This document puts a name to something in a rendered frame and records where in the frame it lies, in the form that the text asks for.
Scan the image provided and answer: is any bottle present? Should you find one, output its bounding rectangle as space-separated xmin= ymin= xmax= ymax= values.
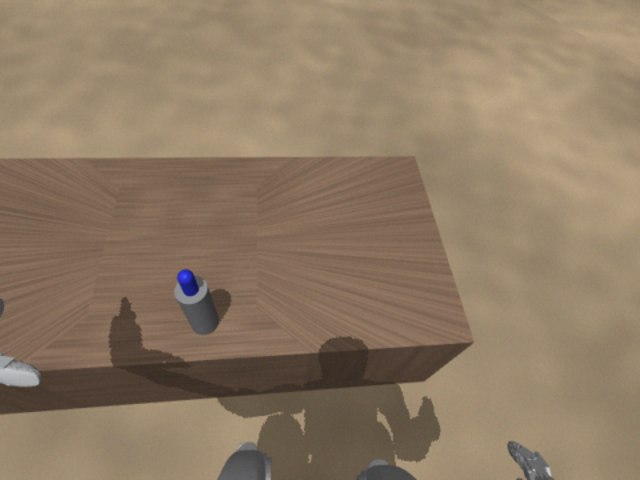
xmin=174 ymin=269 xmax=219 ymax=335

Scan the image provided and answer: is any right robot hand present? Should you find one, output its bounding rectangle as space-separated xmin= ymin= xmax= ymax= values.
xmin=507 ymin=441 xmax=554 ymax=480

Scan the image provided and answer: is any left robot hand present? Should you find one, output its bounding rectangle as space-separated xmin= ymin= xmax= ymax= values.
xmin=0 ymin=298 xmax=42 ymax=387

